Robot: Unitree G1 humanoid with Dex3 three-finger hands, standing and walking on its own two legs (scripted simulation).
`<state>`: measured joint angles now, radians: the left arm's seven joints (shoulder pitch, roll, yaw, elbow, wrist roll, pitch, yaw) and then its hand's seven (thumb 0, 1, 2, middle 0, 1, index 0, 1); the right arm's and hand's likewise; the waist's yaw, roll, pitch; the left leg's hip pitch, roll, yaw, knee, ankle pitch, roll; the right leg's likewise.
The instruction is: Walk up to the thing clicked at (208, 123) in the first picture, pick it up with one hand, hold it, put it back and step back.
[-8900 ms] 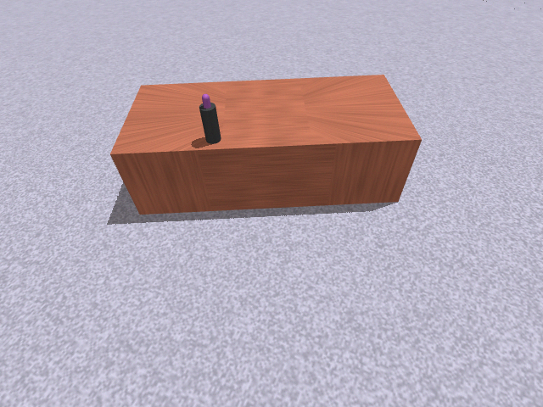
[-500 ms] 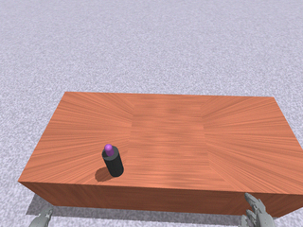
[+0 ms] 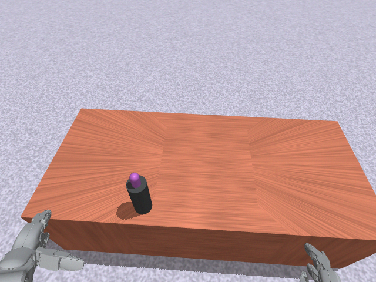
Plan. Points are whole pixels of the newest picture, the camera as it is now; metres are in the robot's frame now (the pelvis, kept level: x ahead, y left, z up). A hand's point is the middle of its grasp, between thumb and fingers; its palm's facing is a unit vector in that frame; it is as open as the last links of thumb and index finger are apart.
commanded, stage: go down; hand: left
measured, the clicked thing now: (139, 192) +0.45 +0.19 -0.22
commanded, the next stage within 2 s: none
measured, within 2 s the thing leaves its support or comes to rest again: neither
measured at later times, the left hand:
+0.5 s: hand (49, 194) +0.32 +0.34 +0.00, palm faces +0.12 -0.98 -0.15, open 17.5 cm
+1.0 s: hand (43, 171) +0.37 +0.36 +0.03, palm faces +0.12 -0.99 -0.11, open 17.2 cm
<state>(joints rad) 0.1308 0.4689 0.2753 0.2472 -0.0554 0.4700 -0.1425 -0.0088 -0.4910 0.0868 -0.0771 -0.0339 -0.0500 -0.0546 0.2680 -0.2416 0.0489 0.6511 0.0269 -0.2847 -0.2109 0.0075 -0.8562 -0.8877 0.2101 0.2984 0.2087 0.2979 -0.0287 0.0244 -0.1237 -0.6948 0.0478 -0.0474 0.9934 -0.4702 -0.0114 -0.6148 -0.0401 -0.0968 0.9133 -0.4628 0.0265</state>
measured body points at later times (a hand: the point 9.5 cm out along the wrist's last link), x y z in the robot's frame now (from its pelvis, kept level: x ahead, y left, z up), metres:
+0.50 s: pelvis +0.00 +0.00 +0.00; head +0.07 +0.02 +0.45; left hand +0.31 +0.39 +0.02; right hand +0.07 -0.28 -0.09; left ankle +0.01 +0.12 -0.68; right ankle +0.00 -0.14 -0.68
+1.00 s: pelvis -0.01 +0.01 +0.00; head +0.09 +0.04 +0.44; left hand +0.36 +0.41 +0.04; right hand +0.05 -0.28 -0.09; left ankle +0.01 +0.12 -0.68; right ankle +0.00 -0.14 -0.68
